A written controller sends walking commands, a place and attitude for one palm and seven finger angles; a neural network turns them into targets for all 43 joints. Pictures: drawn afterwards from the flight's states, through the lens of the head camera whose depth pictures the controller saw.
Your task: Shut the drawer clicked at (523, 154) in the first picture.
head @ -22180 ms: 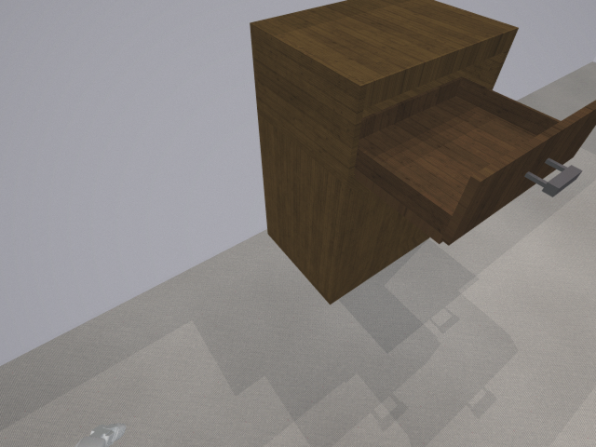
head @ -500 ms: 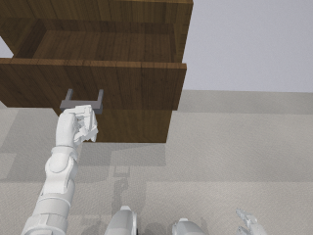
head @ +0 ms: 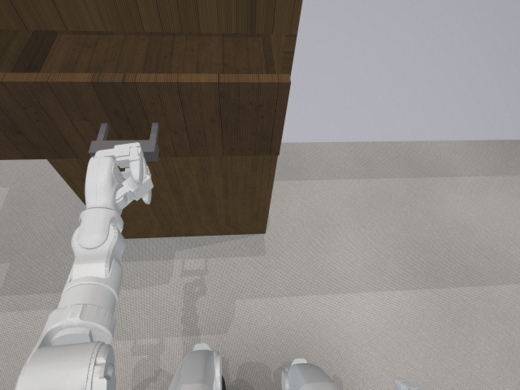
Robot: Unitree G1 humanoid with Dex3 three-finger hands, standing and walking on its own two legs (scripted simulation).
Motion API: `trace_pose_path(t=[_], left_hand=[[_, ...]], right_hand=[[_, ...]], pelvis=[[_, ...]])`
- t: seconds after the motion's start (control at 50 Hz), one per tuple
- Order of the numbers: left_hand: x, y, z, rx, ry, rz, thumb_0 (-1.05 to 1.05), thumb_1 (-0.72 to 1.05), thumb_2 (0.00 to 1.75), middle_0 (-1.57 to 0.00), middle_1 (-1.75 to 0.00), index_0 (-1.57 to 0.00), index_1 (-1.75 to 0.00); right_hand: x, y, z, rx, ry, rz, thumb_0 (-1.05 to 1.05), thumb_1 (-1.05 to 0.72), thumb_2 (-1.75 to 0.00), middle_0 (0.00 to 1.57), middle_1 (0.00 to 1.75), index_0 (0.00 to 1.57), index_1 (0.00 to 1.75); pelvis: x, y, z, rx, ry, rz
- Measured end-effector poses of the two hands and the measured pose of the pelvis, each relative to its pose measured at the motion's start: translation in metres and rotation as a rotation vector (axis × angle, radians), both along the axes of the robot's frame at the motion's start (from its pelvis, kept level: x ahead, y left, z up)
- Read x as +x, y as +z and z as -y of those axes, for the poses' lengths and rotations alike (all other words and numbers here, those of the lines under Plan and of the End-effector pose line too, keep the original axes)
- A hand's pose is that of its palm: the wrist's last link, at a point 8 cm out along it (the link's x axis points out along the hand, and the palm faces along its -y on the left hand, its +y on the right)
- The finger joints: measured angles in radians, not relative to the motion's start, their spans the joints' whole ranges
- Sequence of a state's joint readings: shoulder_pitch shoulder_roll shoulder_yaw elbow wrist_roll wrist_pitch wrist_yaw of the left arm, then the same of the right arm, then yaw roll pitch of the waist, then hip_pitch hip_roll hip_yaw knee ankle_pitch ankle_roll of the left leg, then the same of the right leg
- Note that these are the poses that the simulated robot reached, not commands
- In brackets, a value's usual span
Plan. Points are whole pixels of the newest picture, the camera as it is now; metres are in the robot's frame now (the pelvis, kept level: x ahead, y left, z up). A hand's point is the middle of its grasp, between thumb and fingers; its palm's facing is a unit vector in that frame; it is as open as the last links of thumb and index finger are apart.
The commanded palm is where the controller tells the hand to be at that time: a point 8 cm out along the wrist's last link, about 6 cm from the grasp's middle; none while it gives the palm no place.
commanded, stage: push the drawer shut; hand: left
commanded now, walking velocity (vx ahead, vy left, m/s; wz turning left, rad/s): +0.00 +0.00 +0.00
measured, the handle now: (127, 140) +0.51 +0.21 +0.05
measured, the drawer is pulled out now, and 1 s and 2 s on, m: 0.12 0.00 0.00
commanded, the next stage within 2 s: pull the fist back off the drawer in 1.44 s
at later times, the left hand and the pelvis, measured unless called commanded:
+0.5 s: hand (151, 151) +0.48 +0.17 +0.05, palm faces +0.06 -1.00 -0.03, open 3.2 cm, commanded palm +0.47 +0.22 +0.05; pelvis -0.01 +0.00 -0.01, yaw +0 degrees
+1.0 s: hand (150, 120) +0.55 +0.18 +0.05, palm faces +0.05 -1.00 -0.01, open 3.0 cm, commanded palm +0.54 +0.22 +0.05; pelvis +0.00 +0.01 -0.02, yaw -3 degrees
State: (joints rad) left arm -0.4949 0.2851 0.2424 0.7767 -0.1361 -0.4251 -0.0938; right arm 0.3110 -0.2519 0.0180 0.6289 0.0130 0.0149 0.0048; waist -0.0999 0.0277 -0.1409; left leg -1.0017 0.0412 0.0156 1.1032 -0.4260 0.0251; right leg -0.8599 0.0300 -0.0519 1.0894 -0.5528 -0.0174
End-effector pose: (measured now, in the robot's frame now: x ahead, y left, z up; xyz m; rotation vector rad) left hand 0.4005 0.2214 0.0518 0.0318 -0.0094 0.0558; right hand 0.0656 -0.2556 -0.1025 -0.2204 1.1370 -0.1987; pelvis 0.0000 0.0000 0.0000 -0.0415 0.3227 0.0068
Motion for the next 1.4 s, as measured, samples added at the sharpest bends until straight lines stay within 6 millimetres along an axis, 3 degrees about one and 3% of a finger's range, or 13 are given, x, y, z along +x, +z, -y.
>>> trace_pose_path(t=[0.28,0.72,0.96,1.22,1.4], left_hand=[[0.022,-0.001,-0.004,0.000,0.005,0.001,0.00,0.81,0.89,-1.41,-1.60,-1.40,-1.60],[0.092,0.001,-0.004,-0.008,-0.002,-0.025,0.02,0.83,0.90,-1.41,-1.60,-1.40,-1.60],[0.125,0.000,-0.012,-0.028,-0.003,-0.027,0.01,0.79,0.87,-1.40,-1.60,-1.40,-1.60],[0.130,-0.003,-0.025,-0.025,-0.005,-0.035,-0.04,0.64,0.86,-1.40,-1.60,-1.40,-1.60],[0.130,0.001,-0.025,-0.014,0.003,-0.027,0.02,0.62,0.88,-1.40,-1.60,-1.40,-1.60]], right_hand=[[-0.019,-0.007,0.005,-0.020,-0.009,-0.058,0.00,-0.90,-0.90,0.20,0.30,0.20,0.30],[-0.087,-0.012,0.003,-0.040,-0.094,-0.238,0.00,-0.90,-0.90,0.20,0.30,0.20,0.30],[-0.102,-0.006,-0.007,-0.043,-0.131,-0.313,0.00,-0.90,-0.90,0.20,0.30,0.20,0.30],[-0.103,-0.007,-0.017,-0.054,-0.106,-0.335,0.00,-0.90,-0.90,0.20,0.30,0.20,0.30],[-0.120,-0.010,-0.019,-0.077,-0.089,-0.339,0.00,-0.90,-0.90,0.20,0.30,0.20,0.30]], pelvis=[[-0.008,-0.007,0.001,-0.009,0.006,-0.019],[-0.010,-0.020,-0.001,-0.029,-0.013,-0.096],[-0.002,-0.022,-0.007,-0.040,-0.025,-0.138],[-0.007,-0.027,-0.014,-0.064,-0.008,-0.154],[-0.022,-0.035,-0.016,-0.080,0.005,-0.162]])
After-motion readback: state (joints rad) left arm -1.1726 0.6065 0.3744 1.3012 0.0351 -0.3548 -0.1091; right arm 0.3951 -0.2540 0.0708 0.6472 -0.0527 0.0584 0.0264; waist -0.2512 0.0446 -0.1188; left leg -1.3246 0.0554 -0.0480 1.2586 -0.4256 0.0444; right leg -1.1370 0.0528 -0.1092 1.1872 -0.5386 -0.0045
